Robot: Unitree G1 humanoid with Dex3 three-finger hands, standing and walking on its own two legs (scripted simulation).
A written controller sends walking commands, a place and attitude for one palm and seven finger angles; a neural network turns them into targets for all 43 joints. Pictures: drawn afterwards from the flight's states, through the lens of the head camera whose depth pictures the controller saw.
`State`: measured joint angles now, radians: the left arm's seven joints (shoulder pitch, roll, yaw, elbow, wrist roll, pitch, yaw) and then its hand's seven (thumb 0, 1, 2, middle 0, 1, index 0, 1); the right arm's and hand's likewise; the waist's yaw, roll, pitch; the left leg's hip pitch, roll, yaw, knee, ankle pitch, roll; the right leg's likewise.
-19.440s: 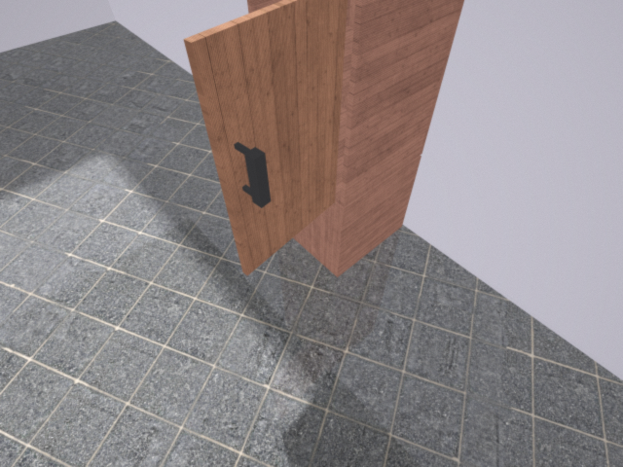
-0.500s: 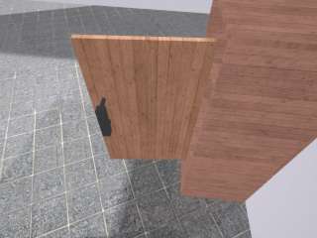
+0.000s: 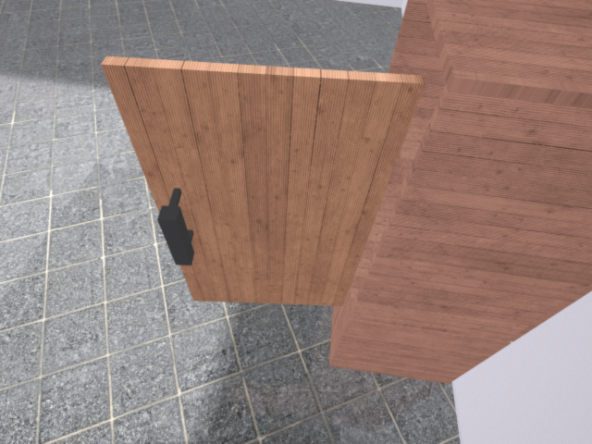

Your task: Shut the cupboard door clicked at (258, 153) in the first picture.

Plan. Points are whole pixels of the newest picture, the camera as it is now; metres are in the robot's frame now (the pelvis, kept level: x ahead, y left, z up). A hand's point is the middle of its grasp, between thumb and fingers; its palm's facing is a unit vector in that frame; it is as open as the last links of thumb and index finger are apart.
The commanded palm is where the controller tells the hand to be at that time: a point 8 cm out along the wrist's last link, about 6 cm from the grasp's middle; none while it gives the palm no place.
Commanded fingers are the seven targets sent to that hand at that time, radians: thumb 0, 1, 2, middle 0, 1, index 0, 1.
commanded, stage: come to a stop and stand still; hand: left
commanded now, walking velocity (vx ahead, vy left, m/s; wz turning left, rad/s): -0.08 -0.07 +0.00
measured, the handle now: (180, 226) +0.42 +0.22 +0.00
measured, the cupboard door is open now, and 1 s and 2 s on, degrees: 97 97 97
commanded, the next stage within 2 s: look again from close up in 0.46 s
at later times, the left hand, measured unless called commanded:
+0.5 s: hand out of the picture -0.05 +0.16 -0.17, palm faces +0.05 -0.99 -0.15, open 7.3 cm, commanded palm none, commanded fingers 0.00 0.90 0.90 -0.20 -0.30 -0.20 -0.30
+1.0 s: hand out of the picture +0.01 +0.16 -0.17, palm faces +0.03 -0.98 -0.22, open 7.3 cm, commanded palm none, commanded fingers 0.00 0.90 0.90 -0.20 -0.30 -0.20 -0.30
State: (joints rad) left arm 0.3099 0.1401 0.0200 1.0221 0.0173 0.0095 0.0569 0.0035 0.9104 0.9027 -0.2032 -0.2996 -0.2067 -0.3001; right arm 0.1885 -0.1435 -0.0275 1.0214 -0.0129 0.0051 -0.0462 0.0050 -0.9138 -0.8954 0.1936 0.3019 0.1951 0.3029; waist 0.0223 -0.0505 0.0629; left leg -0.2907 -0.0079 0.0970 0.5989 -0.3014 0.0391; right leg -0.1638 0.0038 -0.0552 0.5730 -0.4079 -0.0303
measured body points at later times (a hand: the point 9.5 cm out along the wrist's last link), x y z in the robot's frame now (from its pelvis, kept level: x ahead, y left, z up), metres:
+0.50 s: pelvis -0.01 +0.00 +0.01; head +0.00 +0.01 +0.46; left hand -0.05 +0.21 -0.15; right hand -0.02 -0.22 -0.15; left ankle +0.00 +0.09 -0.73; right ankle -0.07 -0.09 -0.73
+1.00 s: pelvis +0.01 -0.01 +0.01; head +0.02 -0.01 +0.46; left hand +0.01 +0.21 -0.15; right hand +0.01 -0.23 -0.16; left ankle +0.00 +0.09 -0.73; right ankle -0.07 -0.09 -0.73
